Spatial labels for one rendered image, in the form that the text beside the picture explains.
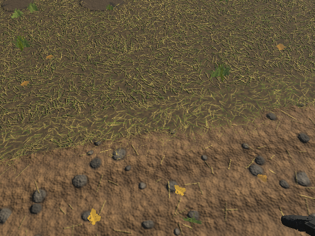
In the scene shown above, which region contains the right robot hand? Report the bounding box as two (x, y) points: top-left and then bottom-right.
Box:
(281, 214), (315, 236)

